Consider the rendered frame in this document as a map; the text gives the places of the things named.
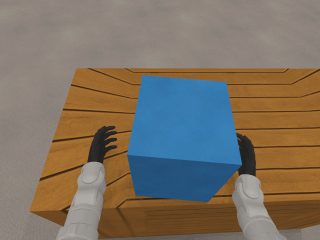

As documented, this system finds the robot right hand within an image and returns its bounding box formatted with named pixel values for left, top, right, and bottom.
left=236, top=133, right=256, bottom=177

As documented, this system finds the right robot forearm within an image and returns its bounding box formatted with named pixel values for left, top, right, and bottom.
left=232, top=174, right=287, bottom=240

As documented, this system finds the robot left hand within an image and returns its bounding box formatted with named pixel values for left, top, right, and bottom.
left=87, top=126, right=117, bottom=164

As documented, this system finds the pedestal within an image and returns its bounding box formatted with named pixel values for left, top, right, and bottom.
left=29, top=68, right=320, bottom=239

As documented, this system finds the left robot forearm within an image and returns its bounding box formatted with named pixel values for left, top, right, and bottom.
left=55, top=161, right=107, bottom=240

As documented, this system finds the carton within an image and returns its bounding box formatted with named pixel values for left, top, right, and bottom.
left=127, top=75, right=242, bottom=202

